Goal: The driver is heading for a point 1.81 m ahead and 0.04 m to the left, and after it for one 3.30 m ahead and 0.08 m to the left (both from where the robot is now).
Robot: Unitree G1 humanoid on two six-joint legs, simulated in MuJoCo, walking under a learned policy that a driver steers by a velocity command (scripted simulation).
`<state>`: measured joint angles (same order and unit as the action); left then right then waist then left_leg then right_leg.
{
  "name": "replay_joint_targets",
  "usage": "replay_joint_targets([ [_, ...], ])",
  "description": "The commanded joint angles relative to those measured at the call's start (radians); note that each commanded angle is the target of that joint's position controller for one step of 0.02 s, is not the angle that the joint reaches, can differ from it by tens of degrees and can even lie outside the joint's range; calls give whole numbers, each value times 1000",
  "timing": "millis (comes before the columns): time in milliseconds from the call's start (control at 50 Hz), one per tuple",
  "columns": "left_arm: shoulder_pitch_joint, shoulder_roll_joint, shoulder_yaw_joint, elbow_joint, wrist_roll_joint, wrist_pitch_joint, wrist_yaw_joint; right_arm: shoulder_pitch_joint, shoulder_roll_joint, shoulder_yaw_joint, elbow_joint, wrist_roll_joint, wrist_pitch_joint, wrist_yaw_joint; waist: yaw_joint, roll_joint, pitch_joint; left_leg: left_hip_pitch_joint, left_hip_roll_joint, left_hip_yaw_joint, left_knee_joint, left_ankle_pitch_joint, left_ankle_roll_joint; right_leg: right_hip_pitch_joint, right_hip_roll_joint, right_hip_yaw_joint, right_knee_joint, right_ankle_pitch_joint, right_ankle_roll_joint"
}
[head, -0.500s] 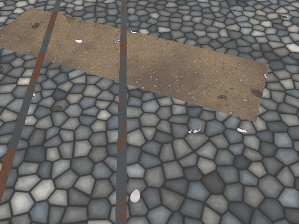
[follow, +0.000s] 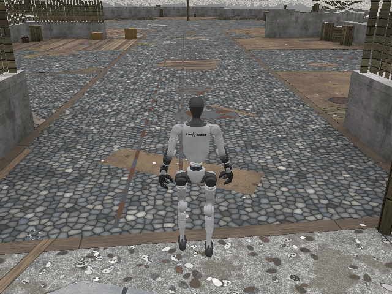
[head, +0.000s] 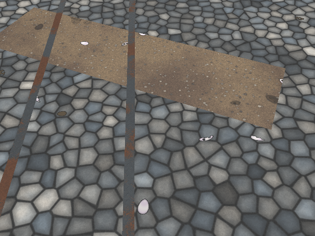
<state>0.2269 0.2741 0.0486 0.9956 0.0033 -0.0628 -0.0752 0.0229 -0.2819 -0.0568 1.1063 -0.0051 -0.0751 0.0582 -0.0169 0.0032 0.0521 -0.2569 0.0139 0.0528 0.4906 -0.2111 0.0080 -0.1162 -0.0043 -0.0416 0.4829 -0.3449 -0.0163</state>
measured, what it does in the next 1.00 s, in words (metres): goes down: right foot 0.12 m lower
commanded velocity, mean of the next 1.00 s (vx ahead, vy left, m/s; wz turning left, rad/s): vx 0.33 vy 0.00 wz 0.00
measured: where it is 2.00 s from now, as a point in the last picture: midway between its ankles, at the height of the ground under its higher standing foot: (171, 206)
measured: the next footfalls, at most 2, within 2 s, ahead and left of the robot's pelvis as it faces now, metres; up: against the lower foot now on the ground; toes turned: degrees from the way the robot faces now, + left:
right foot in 0.94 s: +0.54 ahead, -0.14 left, -0.12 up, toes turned -2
left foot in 1.32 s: +0.76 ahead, +0.08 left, -0.12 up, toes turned -1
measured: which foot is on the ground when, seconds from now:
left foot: down 0.00-0.94, up 0.96-1.00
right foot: down 0.00-0.38, up 0.40-0.92, down 0.94-1.00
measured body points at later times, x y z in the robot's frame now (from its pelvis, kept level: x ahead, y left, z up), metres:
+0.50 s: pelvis +0.10 +0.04 +0.00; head +0.11 +0.05 +0.45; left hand +0.14 +0.29 -0.14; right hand +0.09 -0.21 -0.14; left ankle +0.05 +0.12 -0.74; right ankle +0.04 -0.10 -0.65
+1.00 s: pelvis +0.41 -0.04 -0.13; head +0.45 -0.05 +0.32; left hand +0.60 +0.19 -0.25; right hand +0.25 -0.25 -0.26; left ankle +0.15 +0.13 -0.64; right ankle +0.50 -0.14 -0.86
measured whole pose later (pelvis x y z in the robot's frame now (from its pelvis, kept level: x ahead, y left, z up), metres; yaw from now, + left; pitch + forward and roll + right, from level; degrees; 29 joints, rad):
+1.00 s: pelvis +0.41 -0.04 -0.13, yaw +0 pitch +2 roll +1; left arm 0.03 0.23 0.04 0.92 -0.03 -0.11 -0.05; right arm 0.57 -0.18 -0.03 1.14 0.05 -0.08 -0.02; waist -0.09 -0.01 0.05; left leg -0.17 -0.02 -0.11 1.51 -0.72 0.00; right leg -0.45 -0.01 -0.02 0.57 -0.20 -0.07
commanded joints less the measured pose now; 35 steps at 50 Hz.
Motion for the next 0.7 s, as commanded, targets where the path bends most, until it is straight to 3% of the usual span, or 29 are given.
replay_joint_targets([
  [20, 33, 129, 23, -27, -1, -9, 3, -42, -128, -20, -42, 1, -12, -2, 0, -7, -59, 124, 26, -38, -36, 195, 33, -112, -40, 45, -95, 204, -32],
  [100, 40, 127, 22, -19, -2, -9, 3, -35, -128, -19, -39, 1, -13, -1, 1, -7, -57, 123, 26, -39, -33, 192, 34, -117, -40, 43, -92, 199, -30],
  [120, 67, 131, 24, -7, 2, -6, 5, -8, -133, -23, -29, -2, -10, -3, 2, -12, -52, 123, 23, -39, -44, 84, 36, -118, -46, 53, -118, 89, -40],
  [160, 120, 177, 46, 8, 39, -2, 21, 14, -174, -49, -33, -29, -8, -21, 22, -60, 37, 15, 1, -40, -29, -277, 61, -134, -101, 142, -194, -257, -129],
  [180, 159, 171, 49, 15, 55, -8, 35, -8, -156, -50, -43, -39, -10, -31, 48, -86, 70, -80, -4, -48, 9, -317, 72, -84, -161, 229, -236, -336, -185],
  [200, 193, 152, 46, 25, 57, -18, 49, -36, -116, -44, -56, -45, -12, -41, 72, -119, 90, -177, -12, -35, 63, -268, 72, 3, -236, 322, -279, -345, -233],
  [220, 186, 127, 37, 28, 47, -24, 62, -51, -67, -33, -72, -52, -17, -49, 73, -147, 112, -246, 1, -22, 92, -201, 72, 76, -309, 378, -313, -313, -263],
  [240, 175, 101, 27, 27, 36, -24, 71, -58, -39, -25, -87, -56, -20, -56, 72, -138, 107, -250, 17, -35, 104, -183, 76, 109, -341, 398, -326, -263, -268],
  [260, 156, 95, 23, 23, 30, -22, 76, -54, -32, -23, -98, -54, -21, -58, 62, -114, 99, -213, 19, -29, 104, -183, 80, 109, -336, 375, -326, -217, -258],
  [300, 67, 127, 26, -2, 31, -10, 73, 3, -47, -27, -97, -44, -30, -52, 12, -90, 95, -6, -10, 19, 15, -147, 87, -6, -264, 254, -308, -167, -215],
  [340, 58, 145, 29, 2, 56, 2, 63, 104, -64, -37, -74, -36, -52, -41, -24, -76, 78, 182, -31, 18, -10, -66, 83, -111, -191, 169, -216, -92, -192],
  [360, 73, 123, 23, 9, 75, -1, 56, 206, -82, -44, -52, -41, -62, -39, -56, -22, 48, 285, 3, -52, -5, -51, 117, -184, -130, 108, -65, -18, -162],
  [380, 56, 59, 9, -15, 93, -12, 45, 382, -137, -52, -15, -47, -71, -45, -112, 148, -23, 486, 140, -337, -95, 36, 245, -369, 10, 17, 241, -38, -71],
  [400, 36, 16, -3, -22, 87, -28, 33, 663, -168, -52, 38, -78, -73, -42, -214, 219, -81, 673, 322, -647, -235, 168, 373, -586, 61, 103, 587, -283, -43],
  [420, -11, 1, -3, -49, 55, -56, 36, 646, -158, -44, 39, -94, -87, -44, -189, 118, 38, 659, 385, -656, -275, 135, 377, -769, 36, 241, 733, -238, -77],
  [440, -22, 38, 6, -42, 50, -69, 47, 514, -117, -33, 11, -88, -82, -42, -122, 32, 71, 558, 371, -538, -274, 116, 337, -761, -20, 222, 795, -144, -90],
  [460, 2, 48, 12, -29, 68, -68, 54, 422, -52, -13, -21, -88, -71, -43, -72, -11, 56, 461, 317, -431, -291, 94, 315, -686, -47, 188, 776, -71, -104],
  [480, 22, 13, 5, -22, 79, -56, 54, 380, -19, 0, -32, -83, -63, -47, -33, 2, 86, 370, 279, -342, -317, 114, 291, -634, -83, 169, 727, 7, -110],
  [500, 38, -28, -3, -14, 88, -38, 51, 360, 41, 19, -49, -84, -55, -54, -1, 15, 96, 292, 235, -275, -345, 122, 257, -571, -115, 165, 655, 90, -109],
  [520, 23, -32, -4, -16, 91, -25, 45, 362, 73, 31, -59, -79, -51, -60, 5, 14, 107, 241, 205, -230, -374, 128, 241, -542, -116, 143, 582, 155, -97],
  [540, -8, -24, -2, -30, 83, -16, 37, 402, 67, 34, -50, -72, -54, -60, -1, 33, 106, 223, 194, -200, -394, 135, 238, -537, -117, 118, 500, 197, -83],
  [580, -105, -55, -17, -73, 78, -1, 27, 443, 39, 34, -41, -84, -51, -39, -17, 43, 102, 132, 163, -132, -398, 175, 242, -480, -102, 49, 362, 277, -56],
  [600, -74, -73, -23, -70, 91, -4, 18, 475, 36, 34, -37, -106, -51, -31, -6, 55, 84, 69, 155, -112, -361, 236, 240, -417, -90, 40, 432, 375, -48],
  [620, -68, -68, -23, -75, 92, -5, 14, 497, 31, 34, -32, -110, -54, -21, -1, 54, 82, 54, 167, -108, -345, 282, 251, -421, -89, 42, 421, 405, -45],
  [640, -103, -56, -22, -95, 89, -13, 20, 545, 57, 43, -8, -117, -65, -33, -19, 10, 92, 198, 176, -118, -282, 243, 246, -574, -139, 149, 260, 625, -38],
  [660, -131, -53, -22, -101, 83, -18, 27, 579, 47, 43, 0, -103, -62, -37, -39, 14, 84, 265, 176, -124, -249, 248, 251, -627, -128, 130, 186, 706, -25],
  [680, -171, -57, -25, -120, 79, -16, 30, 617, 60, 49, 13, -100, -56, -38, -50, 37, 78, 299, 190, -149, -224, 250, 252, -663, -123, 119, 174, 716, -21],
  [700, -195, -57, -31, -126, 70, -14, 36, 642, 59, 47, 20, -98, -50, -37, -67, 12, 84, 287, 152, -112, -205, 196, 219, -635, -133, 122, 45, 789, -25],
])
Velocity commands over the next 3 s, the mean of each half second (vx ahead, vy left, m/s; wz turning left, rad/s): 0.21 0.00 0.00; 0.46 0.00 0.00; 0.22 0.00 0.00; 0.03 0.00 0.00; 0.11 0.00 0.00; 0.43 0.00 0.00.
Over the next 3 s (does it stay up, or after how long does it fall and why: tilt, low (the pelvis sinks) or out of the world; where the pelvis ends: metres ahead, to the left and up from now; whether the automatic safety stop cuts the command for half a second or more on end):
stays up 0.95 -0.01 -0.13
